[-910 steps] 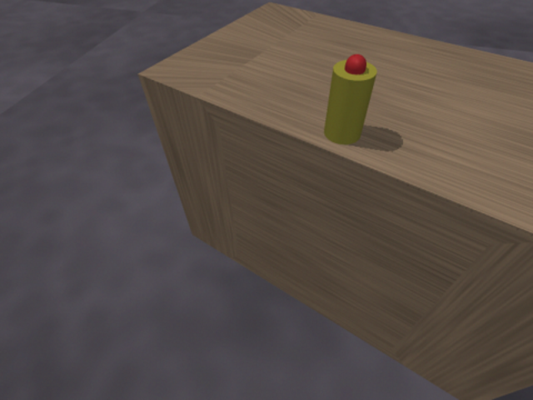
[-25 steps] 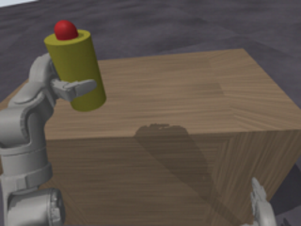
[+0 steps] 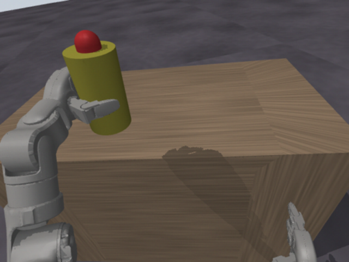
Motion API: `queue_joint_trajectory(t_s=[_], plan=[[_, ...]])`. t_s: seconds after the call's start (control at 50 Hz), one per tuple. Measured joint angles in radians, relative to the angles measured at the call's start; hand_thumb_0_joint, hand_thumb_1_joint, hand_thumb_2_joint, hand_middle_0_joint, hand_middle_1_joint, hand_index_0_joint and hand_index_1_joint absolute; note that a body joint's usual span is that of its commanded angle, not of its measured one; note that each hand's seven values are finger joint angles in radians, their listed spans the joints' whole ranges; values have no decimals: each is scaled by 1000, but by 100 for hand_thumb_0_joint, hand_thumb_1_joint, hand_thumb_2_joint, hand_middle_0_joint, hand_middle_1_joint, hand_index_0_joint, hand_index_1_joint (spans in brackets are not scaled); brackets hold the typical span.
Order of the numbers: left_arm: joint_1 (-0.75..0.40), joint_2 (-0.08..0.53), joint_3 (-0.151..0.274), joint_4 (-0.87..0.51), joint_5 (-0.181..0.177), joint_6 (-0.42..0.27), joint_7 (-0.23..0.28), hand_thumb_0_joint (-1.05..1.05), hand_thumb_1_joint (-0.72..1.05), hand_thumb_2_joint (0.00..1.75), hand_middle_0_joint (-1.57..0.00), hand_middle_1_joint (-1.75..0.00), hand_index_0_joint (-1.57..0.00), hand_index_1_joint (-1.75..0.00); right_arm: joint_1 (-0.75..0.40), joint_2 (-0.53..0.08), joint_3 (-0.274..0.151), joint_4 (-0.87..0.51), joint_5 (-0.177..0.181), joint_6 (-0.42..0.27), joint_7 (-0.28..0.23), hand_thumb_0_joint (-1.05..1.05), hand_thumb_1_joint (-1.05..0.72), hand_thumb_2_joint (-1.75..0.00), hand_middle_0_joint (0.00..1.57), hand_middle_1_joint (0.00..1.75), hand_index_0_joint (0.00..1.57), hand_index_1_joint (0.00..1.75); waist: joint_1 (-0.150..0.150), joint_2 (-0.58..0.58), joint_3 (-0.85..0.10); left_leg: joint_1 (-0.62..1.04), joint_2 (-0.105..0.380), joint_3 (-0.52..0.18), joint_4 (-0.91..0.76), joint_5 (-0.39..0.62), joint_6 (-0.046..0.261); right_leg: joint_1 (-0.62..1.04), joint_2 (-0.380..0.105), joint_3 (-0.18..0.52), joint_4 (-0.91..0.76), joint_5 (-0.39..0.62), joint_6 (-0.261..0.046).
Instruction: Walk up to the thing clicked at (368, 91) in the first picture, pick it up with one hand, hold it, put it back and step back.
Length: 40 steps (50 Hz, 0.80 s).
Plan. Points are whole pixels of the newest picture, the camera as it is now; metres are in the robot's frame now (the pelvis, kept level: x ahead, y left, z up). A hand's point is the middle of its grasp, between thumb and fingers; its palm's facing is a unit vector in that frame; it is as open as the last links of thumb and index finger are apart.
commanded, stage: hold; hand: left
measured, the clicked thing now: (99, 83) +0.32 +0.14 +0.32
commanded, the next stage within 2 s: crouch in 0.42 s
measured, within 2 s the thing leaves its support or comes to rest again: neither
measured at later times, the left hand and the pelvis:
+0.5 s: hand (91, 92) +0.31 +0.16 +0.31, palm faces +0.02 -1.00 -0.09, open 11.4 cm; pelvis +0.00 +0.00 +0.00, yaw +0 degrees
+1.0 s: hand (111, 107) +0.39 +0.17 +0.24, palm faces +0.11 -0.99 -0.01, open 11.4 cm; pelvis -0.01 +0.00 +0.00, yaw -1 degrees
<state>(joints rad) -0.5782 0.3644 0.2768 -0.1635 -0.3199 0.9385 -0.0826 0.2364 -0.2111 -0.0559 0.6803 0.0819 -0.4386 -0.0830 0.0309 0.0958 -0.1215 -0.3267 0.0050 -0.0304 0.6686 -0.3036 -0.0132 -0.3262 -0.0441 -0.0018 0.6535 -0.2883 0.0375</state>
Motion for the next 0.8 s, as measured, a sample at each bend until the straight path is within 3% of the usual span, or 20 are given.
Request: queue_joint_trajectory(t_s=[0.2,0.36,0.54,0.72,0.8], plan=[[21,-1,33,-24,34,-38,51,0,-58,115,-64,-102,-63,-103,21,-12,-11,-15,-2,12,-8,-1,52,-6,5,5,5,5,-10,-6,14,-7,5,3,3,0,-4,-11,5,3,6,0,-4],[27,25,33,-32,42,-39,1,0,-59,116,-64,-102,-63,-104,8,-17,-2,24,-9,2,-19,-1,51,-6,5,5,5,5,4,3,4,-2,2,-2,2,-1,-2,-1,2,-2,2,-1,-2],[16,19,9,-25,15,-11,-32,0,-59,116,-64,-102,-63,-104,-7,-8,2,22,-8,-12,-17,-1,51,-6,5,5,5,5,9,5,-3,5,-2,-4,-2,1,0,7,-2,-4,-3,0,0],[-33,-16,7,45,7,-20,26,0,-59,116,-64,-102,-63,-103,-14,-5,-25,45,-5,-9,-11,-1,55,-5,5,5,5,5,0,-7,5,-7,-2,-2,3,3,-1,-8,-2,-1,6,1,0],[-77,-30,1,152,34,-56,63,0,-59,116,-65,-101,-63,-103,-9,-5,-26,48,-10,-2,-12,-1,56,-5,5,5,5,5,-6,-19,13,-17,-2,-1,2,9,-2,-21,-2,0,11,4,-2]])
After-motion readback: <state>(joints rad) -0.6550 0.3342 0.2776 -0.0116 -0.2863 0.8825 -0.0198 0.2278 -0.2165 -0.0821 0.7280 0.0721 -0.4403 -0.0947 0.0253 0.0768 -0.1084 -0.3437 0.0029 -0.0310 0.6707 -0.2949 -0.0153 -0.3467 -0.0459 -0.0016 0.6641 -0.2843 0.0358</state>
